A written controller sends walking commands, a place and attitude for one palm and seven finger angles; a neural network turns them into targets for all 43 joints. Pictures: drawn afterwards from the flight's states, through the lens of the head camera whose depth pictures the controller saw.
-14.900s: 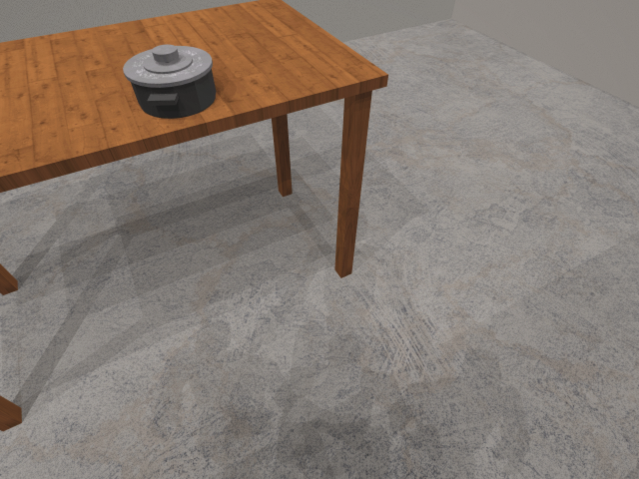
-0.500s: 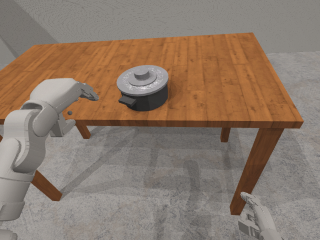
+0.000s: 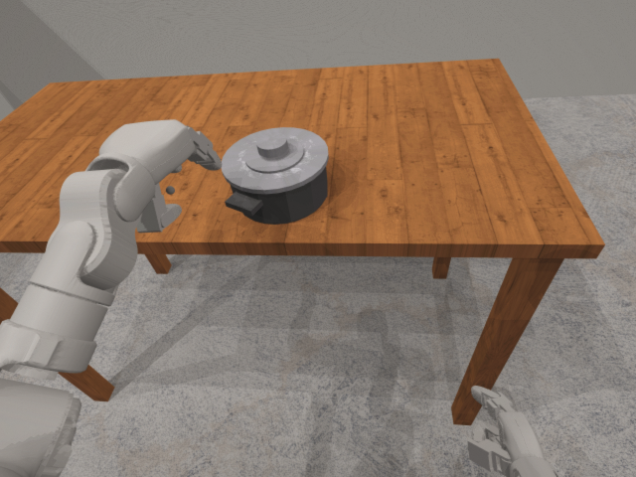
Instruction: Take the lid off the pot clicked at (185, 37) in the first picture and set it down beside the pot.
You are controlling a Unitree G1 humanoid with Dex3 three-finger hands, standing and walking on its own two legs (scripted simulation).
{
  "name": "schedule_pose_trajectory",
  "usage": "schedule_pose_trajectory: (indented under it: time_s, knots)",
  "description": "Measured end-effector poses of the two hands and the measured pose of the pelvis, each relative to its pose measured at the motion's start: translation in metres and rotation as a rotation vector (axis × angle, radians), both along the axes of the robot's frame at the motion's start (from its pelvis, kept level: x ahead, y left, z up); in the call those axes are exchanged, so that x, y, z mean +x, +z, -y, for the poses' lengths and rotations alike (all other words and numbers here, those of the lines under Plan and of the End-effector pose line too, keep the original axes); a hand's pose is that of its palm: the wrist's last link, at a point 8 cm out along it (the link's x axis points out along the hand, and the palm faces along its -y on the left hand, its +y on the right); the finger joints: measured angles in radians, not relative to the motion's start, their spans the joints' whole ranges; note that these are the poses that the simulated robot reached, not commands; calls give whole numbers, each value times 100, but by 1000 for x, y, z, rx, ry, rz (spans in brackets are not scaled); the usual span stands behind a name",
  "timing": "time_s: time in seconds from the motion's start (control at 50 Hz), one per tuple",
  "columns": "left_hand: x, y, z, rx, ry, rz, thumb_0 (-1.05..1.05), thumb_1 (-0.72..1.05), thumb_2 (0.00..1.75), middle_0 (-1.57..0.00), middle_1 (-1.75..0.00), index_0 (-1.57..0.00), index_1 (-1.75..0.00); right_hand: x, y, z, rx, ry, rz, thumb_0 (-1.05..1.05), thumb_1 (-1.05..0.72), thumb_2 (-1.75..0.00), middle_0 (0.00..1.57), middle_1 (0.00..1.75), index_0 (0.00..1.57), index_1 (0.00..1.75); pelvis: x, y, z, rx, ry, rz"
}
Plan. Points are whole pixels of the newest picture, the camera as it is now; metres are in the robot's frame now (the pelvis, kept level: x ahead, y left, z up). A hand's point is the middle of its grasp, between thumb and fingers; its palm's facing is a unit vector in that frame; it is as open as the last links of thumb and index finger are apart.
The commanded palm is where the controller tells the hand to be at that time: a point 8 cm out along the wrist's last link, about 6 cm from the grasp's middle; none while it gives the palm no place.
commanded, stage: move the open hand above the knob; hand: left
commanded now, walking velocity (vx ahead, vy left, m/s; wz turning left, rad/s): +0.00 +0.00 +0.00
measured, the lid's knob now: (272, 145) +0.56 +0.13 +0.15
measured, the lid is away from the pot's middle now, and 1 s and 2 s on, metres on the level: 0.00 0.00 0.00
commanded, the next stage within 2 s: lower the open fingers around the knob in 1.92 s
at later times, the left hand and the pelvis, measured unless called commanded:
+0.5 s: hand (219, 154) +0.44 +0.17 +0.21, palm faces -0.19 -0.06 -0.98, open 10.0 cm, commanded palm +0.41 +0.17 +0.28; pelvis +0.02 -0.01 +0.00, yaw +0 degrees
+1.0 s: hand (254, 121) +0.51 +0.14 +0.22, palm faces -0.25 -0.05 -0.97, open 10.0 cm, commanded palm +0.50 +0.14 +0.28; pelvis +0.03 -0.01 +0.00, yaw -1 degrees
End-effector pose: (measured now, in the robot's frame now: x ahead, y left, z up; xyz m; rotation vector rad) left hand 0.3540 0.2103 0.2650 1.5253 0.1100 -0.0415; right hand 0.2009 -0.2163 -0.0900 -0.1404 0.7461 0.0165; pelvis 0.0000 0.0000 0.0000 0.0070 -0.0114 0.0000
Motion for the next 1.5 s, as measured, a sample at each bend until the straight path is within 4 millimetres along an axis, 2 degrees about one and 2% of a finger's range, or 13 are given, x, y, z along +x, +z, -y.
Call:
schedule_pose_trajectory:
  time_s: [0.44,0.66,0.9,1.18,1.34,1.5]
  knots:
    - [64,4,39,-12,20,-79,0,-37,165,-88,-8,-88,-9,-5,-13,29,-13,-72,-78,1,-91,-90,20,30,20,30,18,-2,11,12,-2,-35]
    - [95,7,50,-13,40,-115,0,-37,165,-88,-8,-88,-9,-18,-19,38,-28,-115,-137,1,-91,-90,20,30,20,30,26,-3,12,14,-4,-54]
    - [130,7,64,-1,44,-152,0,-36,165,-88,-8,-88,-9,-48,-29,44,-55,-171,-239,1,-91,-90,20,30,20,30,31,-2,9,12,-7,-84]
    - [174,13,88,-16,31,-178,0,-36,165,-88,-8,-88,-9,-107,-38,50,-68,-283,-384,1,-91,-90,20,30,20,30,40,-1,4,13,-35,-134]
    - [183,10,92,-15,34,-184,0,-36,165,-87,-8,-88,-9,-128,-40,53,-63,-322,-435,1,-91,-90,20,30,20,30,45,0,4,17,-52,-145]
    - [179,13,87,-8,39,-170,0,-36,165,-87,-8,-88,-9,-116,-40,54,-57,-312,-396,1,-91,-90,20,30,20,30,45,-1,7,18,-52,-140]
